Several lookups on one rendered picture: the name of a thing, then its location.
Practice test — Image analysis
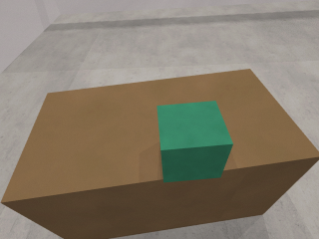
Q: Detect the carton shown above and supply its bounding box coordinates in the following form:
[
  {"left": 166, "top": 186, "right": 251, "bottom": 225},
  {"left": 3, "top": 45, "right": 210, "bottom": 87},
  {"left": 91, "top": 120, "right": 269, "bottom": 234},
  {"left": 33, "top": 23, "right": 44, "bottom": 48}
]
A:
[{"left": 157, "top": 101, "right": 233, "bottom": 183}]

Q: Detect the pedestal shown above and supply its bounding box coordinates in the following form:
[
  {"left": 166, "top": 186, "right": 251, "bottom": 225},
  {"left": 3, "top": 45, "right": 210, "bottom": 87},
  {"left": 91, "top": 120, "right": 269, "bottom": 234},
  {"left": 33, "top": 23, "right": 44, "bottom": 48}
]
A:
[{"left": 0, "top": 69, "right": 319, "bottom": 239}]

